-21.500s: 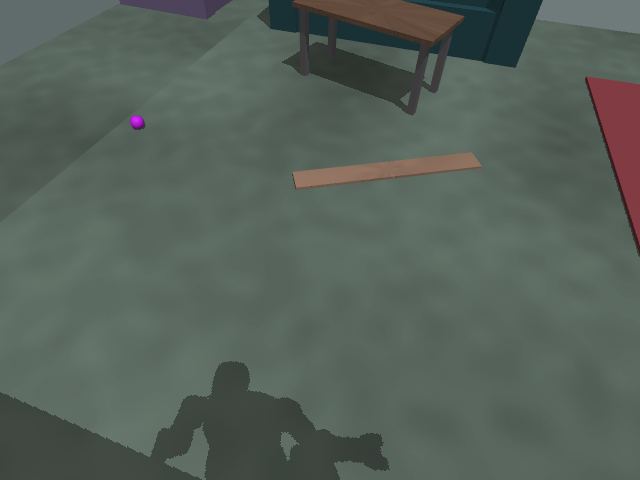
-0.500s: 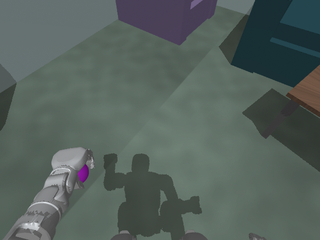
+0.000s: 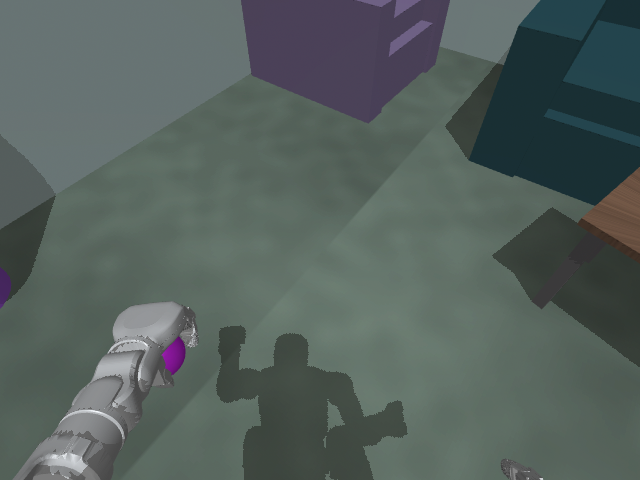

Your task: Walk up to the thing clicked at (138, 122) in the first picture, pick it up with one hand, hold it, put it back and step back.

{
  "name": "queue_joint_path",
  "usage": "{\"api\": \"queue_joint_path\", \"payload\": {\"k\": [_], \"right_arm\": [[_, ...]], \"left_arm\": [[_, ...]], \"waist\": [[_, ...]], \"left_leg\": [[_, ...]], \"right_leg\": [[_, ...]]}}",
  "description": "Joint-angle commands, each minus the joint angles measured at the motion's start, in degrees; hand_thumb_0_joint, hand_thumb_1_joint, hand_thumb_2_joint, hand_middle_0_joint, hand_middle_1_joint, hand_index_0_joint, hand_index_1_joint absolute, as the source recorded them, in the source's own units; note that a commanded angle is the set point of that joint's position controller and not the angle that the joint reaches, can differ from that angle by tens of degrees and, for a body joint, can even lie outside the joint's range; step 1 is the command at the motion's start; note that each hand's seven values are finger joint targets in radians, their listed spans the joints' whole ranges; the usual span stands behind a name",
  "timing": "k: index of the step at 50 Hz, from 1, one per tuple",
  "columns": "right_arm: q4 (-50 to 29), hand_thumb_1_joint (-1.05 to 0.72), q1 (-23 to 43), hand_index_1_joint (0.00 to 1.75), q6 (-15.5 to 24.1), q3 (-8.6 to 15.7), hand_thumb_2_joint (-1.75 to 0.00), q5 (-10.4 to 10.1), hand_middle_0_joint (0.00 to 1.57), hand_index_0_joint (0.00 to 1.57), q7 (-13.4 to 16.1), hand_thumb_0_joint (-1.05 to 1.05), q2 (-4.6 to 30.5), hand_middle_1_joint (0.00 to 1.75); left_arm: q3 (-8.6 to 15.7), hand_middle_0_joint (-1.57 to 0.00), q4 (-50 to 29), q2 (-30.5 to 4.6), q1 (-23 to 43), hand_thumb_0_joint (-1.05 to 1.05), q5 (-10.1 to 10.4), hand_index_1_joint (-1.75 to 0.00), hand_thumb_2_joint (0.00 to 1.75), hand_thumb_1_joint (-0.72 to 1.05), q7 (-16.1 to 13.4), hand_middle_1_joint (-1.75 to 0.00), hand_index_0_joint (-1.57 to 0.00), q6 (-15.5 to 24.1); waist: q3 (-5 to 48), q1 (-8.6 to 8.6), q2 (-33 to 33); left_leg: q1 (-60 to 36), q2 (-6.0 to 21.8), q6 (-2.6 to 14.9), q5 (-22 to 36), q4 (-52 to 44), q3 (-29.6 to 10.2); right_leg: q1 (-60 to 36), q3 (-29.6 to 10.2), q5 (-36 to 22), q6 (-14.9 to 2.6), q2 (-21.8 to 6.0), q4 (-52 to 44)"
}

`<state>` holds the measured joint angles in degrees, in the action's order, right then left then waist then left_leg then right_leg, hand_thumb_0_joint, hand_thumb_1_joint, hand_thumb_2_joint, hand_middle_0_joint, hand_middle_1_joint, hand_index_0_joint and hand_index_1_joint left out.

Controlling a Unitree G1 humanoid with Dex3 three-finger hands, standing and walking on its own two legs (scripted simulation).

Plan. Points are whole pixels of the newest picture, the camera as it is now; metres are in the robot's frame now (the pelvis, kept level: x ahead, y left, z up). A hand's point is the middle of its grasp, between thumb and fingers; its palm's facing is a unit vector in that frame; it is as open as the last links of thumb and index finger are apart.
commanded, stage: hold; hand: left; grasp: from above
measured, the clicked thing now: (160, 354) +0.32 +0.24 -0.09
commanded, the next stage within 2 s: crouch in 1.50 s
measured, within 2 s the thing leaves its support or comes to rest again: neither
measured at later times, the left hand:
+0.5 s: hand (156, 369) +0.28 +0.22 -0.04, palm faces -0.46 -0.06 -0.88, open 7.9 cm
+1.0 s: hand (153, 371) +0.27 +0.21 -0.03, palm faces -0.45 -0.06 -0.89, open 7.9 cm
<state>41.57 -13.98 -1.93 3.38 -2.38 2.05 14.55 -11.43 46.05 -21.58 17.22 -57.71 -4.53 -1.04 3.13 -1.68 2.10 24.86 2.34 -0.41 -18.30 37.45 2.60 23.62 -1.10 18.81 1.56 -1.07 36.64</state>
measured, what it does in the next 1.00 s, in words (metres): stands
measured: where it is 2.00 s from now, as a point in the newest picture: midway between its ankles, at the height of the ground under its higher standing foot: outside the picture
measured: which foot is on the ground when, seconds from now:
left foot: down 0.00-1.00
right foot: down 0.00-1.00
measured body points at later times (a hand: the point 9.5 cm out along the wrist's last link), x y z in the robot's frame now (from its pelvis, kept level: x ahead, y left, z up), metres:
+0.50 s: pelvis -0.02 +0.00 +0.01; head +0.00 -0.02 +0.46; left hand +0.30 +0.22 +0.01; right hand +0.11 -0.26 -0.11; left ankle +0.01 +0.12 -0.72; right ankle +0.00 -0.14 -0.72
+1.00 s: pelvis -0.02 +0.00 +0.01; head -0.02 -0.03 +0.46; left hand +0.29 +0.22 +0.03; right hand +0.12 -0.26 -0.10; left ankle +0.01 +0.12 -0.72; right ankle +0.00 -0.14 -0.72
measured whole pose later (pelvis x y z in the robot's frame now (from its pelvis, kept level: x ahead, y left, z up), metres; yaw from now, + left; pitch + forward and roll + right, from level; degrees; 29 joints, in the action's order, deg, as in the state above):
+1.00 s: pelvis -0.02 +0.00 +0.01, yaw +0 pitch +0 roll +0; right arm 39.6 -10.6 -3.6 1.7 -3.6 3.2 14.5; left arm -13.0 37.1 -22.1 14.1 -56.3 1.7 -1.3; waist 0.0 0.3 3.1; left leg 15.9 1.9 -0.5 -12.2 28.1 3.0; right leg 15.5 -1.4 13.5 1.3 -1.2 28.9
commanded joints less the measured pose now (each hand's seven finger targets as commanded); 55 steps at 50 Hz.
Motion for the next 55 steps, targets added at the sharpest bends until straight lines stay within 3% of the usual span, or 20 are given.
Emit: {"api": "queue_joint_path", "payload": {"k": [1,4,16,18,24,26,30,33,36,37,43,45,46,49,50,52,55], "right_arm": [[-6.76,-0.9,1.19,0.3,1.64,2.48,-0.9,-0.17,0.2,0.2,0.41,0.0,8.29,0.3],[-7.16,-0.9,1.53,0.3,1.29,2.5,-0.9,-0.31,0.2,0.2,0.49,0.0,8.39,0.3],[-8.57,-0.9,3.65,0.3,0.9,1.96,-0.9,-0.59,0.2,0.2,0.7,0.0,8.18,0.3],[-8.72,-0.9,4.49,0.3,0.82,1.87,-0.9,-0.71,0.2,0.2,0.83,0.0,8.11,0.3],[-8.9,-0.9,5.21,0.3,0.85,1.47,-0.9,-0.77,0.2,0.2,0.99,0.0,7.87,0.3],[-8.83,-0.9,5.93,0.3,0.8,1.5,-0.9,-0.72,0.2,0.2,1.06,0.0,8.09,0.3],[-9.02,-0.91,6.9,0.3,0.87,1.16,-0.9,-0.84,0.2,0.2,1.08,0.0,7.76,0.3],[-9.23,-0.9,7.05,0.3,0.92,1.21,-0.9,-0.91,0.2,0.2,1.11,0.0,7.72,0.3],[-9.24,-0.9,7.39,0.3,0.99,0.99,-0.9,-0.92,0.2,0.2,1.15,0.0,7.77,0.3],[-9.37,-0.9,7.79,0.3,1.03,1.01,-0.9,-0.94,0.2,0.2,1.18,0.0,7.87,0.3],[-9.75,-0.91,8.34,0.3,1.13,0.65,-0.9,-1.11,0.2,0.2,1.42,0.0,7.46,0.3],[-9.51,-0.91,8.32,0.3,1.19,0.6,-0.9,-1.14,0.2,0.2,1.43,0.0,7.33,0.3],[-9.65,-0.9,8.42,0.3,1.22,0.54,-0.9,-1.22,0.2,0.2,1.49,0.0,7.22,0.3],[-9.92,-0.91,9.07,0.3,1.11,0.4,-0.9,-1.25,0.2,0.2,1.51,0.0,7.09,0.3],[-9.84,-0.9,8.89,0.3,1.13,0.46,-0.9,-1.29,0.2,0.2,1.59,0.0,7.32,0.3],[-9.94,-0.91,8.88,0.3,1.11,0.34,-0.9,-1.26,0.2,0.2,1.52,0.0,7.11,0.3],[-9.63,-0.91,8.62,0.3,1.0,0.53,-0.9,-1.31,0.2,0.2,1.6,0.0,7.19,0.3]], "left_arm": [[4.83,-0.94,-12.28,-11.85,18.03,0.0,0.12,-0.63,0.61,0.66,-1.41,-0.7,-1.01,0.16],[5.79,-0.95,-14.51,-13.44,18.54,0.0,-0.32,-0.64,0.63,0.67,-0.91,-0.7,-1.01,0.22],[4.61,-0.94,-15.9,-11.79,16.8,0.0,0.41,-0.67,0.64,0.66,1.04,-0.73,-1.01,0.42],[5.28,-0.94,-16.9,-12.93,17.44,0.0,0.48,-0.66,0.62,0.67,1.21,-0.73,-1.01,0.51],[5.15,-0.94,-17.5,-12.49,17.07,0.0,0.31,-0.67,0.64,0.66,1.33,-0.74,-1.01,0.67],[6.43,-0.94,-18.7,-14.3,18.68,0.0,0.5,-0.68,0.63,0.68,1.09,-0.76,-1.01,0.7],[5.11,-0.93,-18.37,-12.87,18.1,0.0,0.55,-0.68,0.63,0.66,1.39,-0.75,-1.01,0.64],[5.76,-0.93,-19.97,-13.51,17.82,0.0,0.36,-0.66,0.62,0.65,1.64,-0.73,-1.0,0.48],[4.5,-0.92,-19.56,-12.1,18.15,0.0,1.0,-0.67,0.62,0.64,2.23,-0.74,-1.0,0.27],[5.16,-0.92,-19.85,-13.02,18.07,0.0,1.23,-0.67,0.62,0.65,2.29,-0.74,-1.0,0.35],[5.79,-0.91,-21.61,-13.44,17.78,0.0,1.03,-0.66,0.61,0.62,3.19,-0.73,-0.98,0.06],[4.73,-0.92,-21.0,-12.49,18.05,0.0,1.15,-0.67,0.61,0.64,3.59,-0.74,-0.99,0.08],[4.74,-0.91,-22.25,-12.64,18.05,0.0,1.01,-0.66,0.58,0.66,3.84,-0.75,-1.0,0.2],[4.34,-0.92,-21.59,-11.94,16.35,0.0,1.49,-0.67,0.61,0.64,4.0,-0.75,-0.99,0.13],[5.56,-0.91,-22.99,-13.89,19.01,0.0,1.17,-0.68,0.62,0.64,3.92,-0.75,-0.99,0.24],[6.04,-0.92,-22.15,-13.95,17.33,0.0,1.1,-0.67,0.62,0.63,3.97,-0.75,-0.99,0.3],[5.2,-0.92,-21.81,-12.73,17.23,0.0,0.59,-0.68,0.62,0.65,3.88,-0.76,-1.0,0.27]], "waist": [[14.82,0.2,-0.46],[16.2,0.59,-0.01],[12.19,0.66,-1.27],[12.69,1.34,-0.81],[12.51,0.93,-2.28],[12.99,1.61,-0.53],[11.32,1.49,-0.13],[12.16,1.91,-0.1],[10.46,1.06,-1.06],[10.13,1.73,-0.31],[11.48,1.97,-0.97],[10.74,1.24,-1.67],[11.51,1.99,-0.85],[10.04,2.08,-1.22],[11.04,1.95,-0.66],[10.3,2.2,-0.68],[11.79,1.84,-0.64]], "left_leg": [[-11.36,-2.8,0.58,18.37,-5.05,-0.8],[-12.54,-2.88,0.71,19.51,-5.43,-0.55],[-13.5,-2.4,0.87,15.15,-9.06,-0.79],[-14.07,-2.64,0.89,14.93,-9.31,-0.46],[-14.79,-2.9,1.31,14.25,-9.94,-0.17],[-15.15,-2.87,1.07,13.98,-10.39,-0.13],[-14.91,-2.73,0.86,11.74,-11.42,-0.26],[-15.59,-2.84,0.99,11.83,-11.66,-0.14],[-15.55,-2.47,1.01,10.81,-12.25,-0.42],[-15.39,-2.41,0.86,9.8,-12.75,-0.57],[-16.4,-2.9,1.13,11.01,-12.73,-0.1],[-16.32,-2.82,1.26,11.07,-12.87,-0.03],[-16.55,-2.88,1.22,11.86,-12.94,-0.02],[-16.03,-2.98,1.14,11.17,-13.35,-0.03],[-16.41,-2.98,1.19,10.89,-13.28,0.01],[-16.1,-2.93,1.18,9.88,-13.68,0.01],[-17.52,-2.6,0.95,12.98,-13.44,-0.3]], "right_leg": [[-5.27,0.9,-17.3,-1.62,2.67,-5.97],[-6.46,0.72,-18.57,-1.61,2.61,-6.24],[-6.67,0.97,-13.78,-1.87,2.83,-9.1],[-7.1,0.91,-13.39,-1.82,2.69,-9.72],[-7.82,0.49,-13.39,-1.49,2.31,-10.58],[-8.2,0.72,-12.66,-1.67,2.37,-11.0],[-7.51,0.9,-10.08,-1.9,2.5,-11.67],[-8.41,0.66,-10.25,-1.9,2.35,-11.96],[-7.85,0.85,-9.43,-1.85,2.52,-12.37],[-8.01,1.01,-8.32,-1.96,2.51,-12.73],[-8.9,0.52,-9.24,-1.75,2.24,-13.33],[-8.64,0.55,-9.7,-1.67,2.28,-13.36],[-9.23,0.58,-10.36,-1.74,2.22,-13.26],[-9.04,0.69,-9.38,-1.82,2.17,-13.72],[-8.78,0.59,-9.27,-1.77,2.2,-13.73],[-9.18,0.6,-8.09,-1.88,2.21,-14.07],[-9.19,0.91,-10.93,-2.06,2.54,-12.99]]}}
